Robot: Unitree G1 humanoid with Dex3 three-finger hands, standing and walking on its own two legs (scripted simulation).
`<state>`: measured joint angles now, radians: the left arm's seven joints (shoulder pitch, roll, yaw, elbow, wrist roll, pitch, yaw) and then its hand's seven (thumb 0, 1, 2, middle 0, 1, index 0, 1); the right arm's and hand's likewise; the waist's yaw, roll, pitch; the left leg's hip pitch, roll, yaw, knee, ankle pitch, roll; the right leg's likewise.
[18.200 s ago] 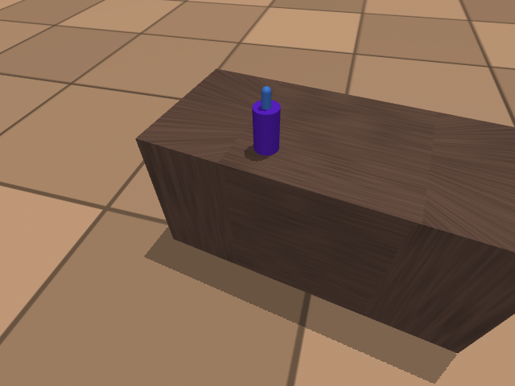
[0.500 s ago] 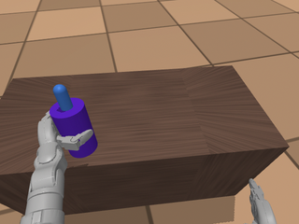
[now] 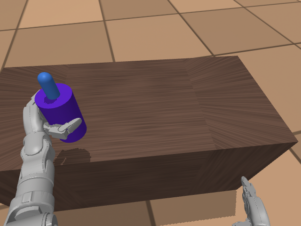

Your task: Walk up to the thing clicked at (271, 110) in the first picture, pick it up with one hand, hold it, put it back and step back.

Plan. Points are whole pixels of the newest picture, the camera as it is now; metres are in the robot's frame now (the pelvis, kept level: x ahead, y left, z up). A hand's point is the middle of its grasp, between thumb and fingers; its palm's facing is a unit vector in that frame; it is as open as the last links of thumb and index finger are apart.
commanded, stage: crouch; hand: left
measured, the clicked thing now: (60, 107) +0.42 +0.23 +0.11
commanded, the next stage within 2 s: lower in 0.38 s
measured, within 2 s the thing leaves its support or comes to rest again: rests again in 0.92 s
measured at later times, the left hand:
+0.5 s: hand (63, 120) +0.44 +0.25 +0.02, palm faces +0.32 -0.95 -0.03, open 11.3 cm
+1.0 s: hand (62, 108) +0.47 +0.25 +0.04, palm faces +0.32 -0.95 +0.03, open 10.4 cm
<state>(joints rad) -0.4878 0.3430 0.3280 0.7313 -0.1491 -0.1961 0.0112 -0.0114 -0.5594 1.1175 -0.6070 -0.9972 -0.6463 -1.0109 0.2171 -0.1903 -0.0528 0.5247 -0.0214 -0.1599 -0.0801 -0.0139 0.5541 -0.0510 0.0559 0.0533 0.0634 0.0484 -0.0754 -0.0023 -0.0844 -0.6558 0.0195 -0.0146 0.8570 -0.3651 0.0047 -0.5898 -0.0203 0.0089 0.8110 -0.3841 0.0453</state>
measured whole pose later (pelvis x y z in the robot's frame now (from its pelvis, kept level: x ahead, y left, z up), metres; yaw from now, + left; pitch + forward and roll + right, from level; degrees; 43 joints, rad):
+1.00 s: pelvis +0.01 +0.00 -0.03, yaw -1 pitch +18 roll -4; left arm -0.65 0.45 0.46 0.96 -0.10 -0.41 -0.02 -0.01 -0.42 0.77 -0.83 -0.90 -0.84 -0.88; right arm 0.34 -0.23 -0.04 0.19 -0.04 0.00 0.01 -0.01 0.54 -0.05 0.05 0.05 0.06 0.05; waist -0.14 -0.01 -0.15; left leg -0.92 0.05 -0.04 1.07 -0.46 0.00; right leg -0.84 0.01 -0.01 0.99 -0.46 0.04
